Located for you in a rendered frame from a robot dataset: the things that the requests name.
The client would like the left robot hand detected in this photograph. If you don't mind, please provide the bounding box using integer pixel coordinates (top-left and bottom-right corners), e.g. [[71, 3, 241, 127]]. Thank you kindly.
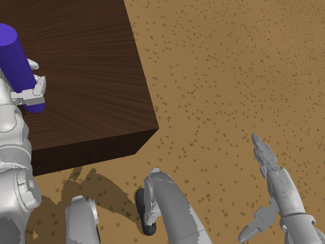
[[0, 58, 46, 106]]

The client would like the right robot foot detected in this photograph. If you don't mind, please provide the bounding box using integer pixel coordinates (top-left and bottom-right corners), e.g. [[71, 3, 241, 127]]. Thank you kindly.
[[136, 189, 156, 236]]

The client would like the left robot arm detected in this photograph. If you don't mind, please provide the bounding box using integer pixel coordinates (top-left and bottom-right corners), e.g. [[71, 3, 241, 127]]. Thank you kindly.
[[0, 104, 42, 244]]

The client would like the right robot hand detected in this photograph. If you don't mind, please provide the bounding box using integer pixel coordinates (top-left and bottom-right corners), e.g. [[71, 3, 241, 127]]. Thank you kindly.
[[238, 133, 305, 243]]

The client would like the right robot arm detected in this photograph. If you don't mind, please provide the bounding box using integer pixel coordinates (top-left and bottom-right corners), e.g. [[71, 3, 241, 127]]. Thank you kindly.
[[279, 212, 325, 244]]

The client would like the can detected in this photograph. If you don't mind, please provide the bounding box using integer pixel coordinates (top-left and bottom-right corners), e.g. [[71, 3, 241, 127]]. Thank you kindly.
[[0, 23, 45, 113]]

